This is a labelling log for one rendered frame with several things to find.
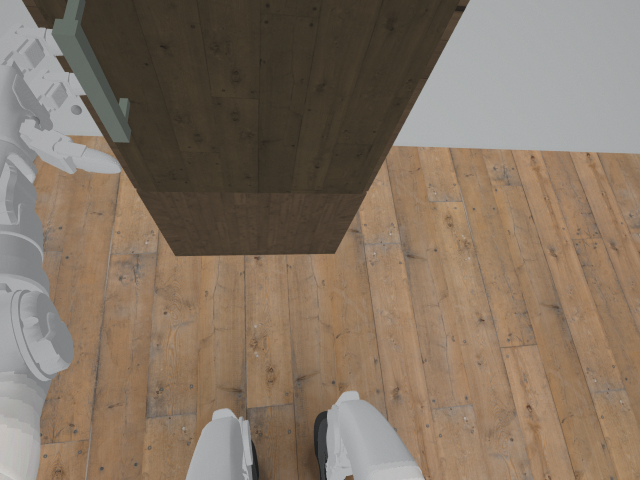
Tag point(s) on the left robot hand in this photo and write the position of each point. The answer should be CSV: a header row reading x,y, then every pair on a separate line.
x,y
21,51

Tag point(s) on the robot left upper arm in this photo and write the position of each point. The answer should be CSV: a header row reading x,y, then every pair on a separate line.
x,y
34,346

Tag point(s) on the right robot foot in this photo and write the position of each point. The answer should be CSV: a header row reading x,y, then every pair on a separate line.
x,y
320,432

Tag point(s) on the cupboard door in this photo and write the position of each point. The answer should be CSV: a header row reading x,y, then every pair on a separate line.
x,y
260,96

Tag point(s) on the right robot shin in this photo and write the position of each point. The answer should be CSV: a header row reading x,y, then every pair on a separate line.
x,y
339,468

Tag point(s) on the handle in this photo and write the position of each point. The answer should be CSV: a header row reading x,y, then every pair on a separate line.
x,y
76,49

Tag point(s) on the left robot forearm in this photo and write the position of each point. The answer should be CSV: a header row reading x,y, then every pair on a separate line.
x,y
21,233

